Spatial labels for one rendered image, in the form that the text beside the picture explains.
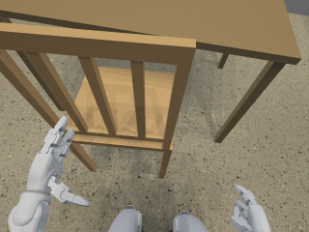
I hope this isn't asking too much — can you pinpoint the robot left hand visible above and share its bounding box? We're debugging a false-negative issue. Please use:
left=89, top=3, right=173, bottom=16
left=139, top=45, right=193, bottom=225
left=26, top=116, right=90, bottom=207

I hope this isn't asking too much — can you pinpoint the chair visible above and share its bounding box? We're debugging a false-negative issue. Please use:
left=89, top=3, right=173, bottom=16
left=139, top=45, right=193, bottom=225
left=0, top=22, right=196, bottom=179

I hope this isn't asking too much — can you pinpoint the right robot thigh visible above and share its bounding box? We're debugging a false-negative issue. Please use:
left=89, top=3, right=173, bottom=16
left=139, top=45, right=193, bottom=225
left=173, top=214, right=209, bottom=232

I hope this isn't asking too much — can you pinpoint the left robot forearm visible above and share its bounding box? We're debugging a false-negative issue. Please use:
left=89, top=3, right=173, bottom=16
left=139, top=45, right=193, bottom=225
left=8, top=190, right=52, bottom=232

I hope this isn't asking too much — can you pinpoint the table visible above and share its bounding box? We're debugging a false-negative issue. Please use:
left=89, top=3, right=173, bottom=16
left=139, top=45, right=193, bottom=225
left=0, top=0, right=302, bottom=143

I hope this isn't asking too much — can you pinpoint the robot right hand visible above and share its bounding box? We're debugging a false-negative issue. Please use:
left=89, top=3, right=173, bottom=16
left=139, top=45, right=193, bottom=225
left=231, top=184, right=271, bottom=232

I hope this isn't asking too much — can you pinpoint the robot left shin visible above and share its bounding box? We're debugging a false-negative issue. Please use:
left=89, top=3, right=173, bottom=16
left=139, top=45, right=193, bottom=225
left=126, top=205, right=136, bottom=210

